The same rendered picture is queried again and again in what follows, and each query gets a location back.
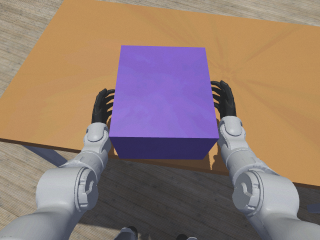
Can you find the robot right forearm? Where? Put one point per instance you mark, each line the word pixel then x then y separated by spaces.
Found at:
pixel 235 151

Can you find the robot left foot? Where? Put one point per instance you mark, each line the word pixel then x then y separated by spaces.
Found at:
pixel 134 230

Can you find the carton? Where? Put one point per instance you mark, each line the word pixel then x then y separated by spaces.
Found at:
pixel 163 105

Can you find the robot right hand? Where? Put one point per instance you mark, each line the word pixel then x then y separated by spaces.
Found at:
pixel 226 105

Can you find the robot left upper arm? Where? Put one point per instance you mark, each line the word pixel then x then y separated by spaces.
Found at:
pixel 63 196

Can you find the robot right upper arm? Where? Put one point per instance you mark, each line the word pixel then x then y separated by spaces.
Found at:
pixel 270 203

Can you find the robot left forearm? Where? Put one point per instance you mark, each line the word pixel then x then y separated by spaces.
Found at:
pixel 94 154

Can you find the table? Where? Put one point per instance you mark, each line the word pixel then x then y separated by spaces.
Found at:
pixel 272 68

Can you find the left robot shin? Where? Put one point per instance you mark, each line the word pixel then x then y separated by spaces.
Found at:
pixel 125 229

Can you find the robot left hand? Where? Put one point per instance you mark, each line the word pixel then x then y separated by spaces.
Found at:
pixel 100 113

